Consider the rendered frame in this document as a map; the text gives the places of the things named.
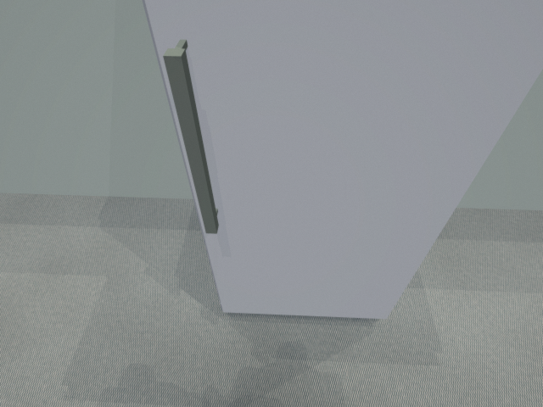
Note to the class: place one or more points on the fridge door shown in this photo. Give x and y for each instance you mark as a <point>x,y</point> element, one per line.
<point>340,135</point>

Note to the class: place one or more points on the handle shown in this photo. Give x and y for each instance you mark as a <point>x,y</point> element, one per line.
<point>176,64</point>

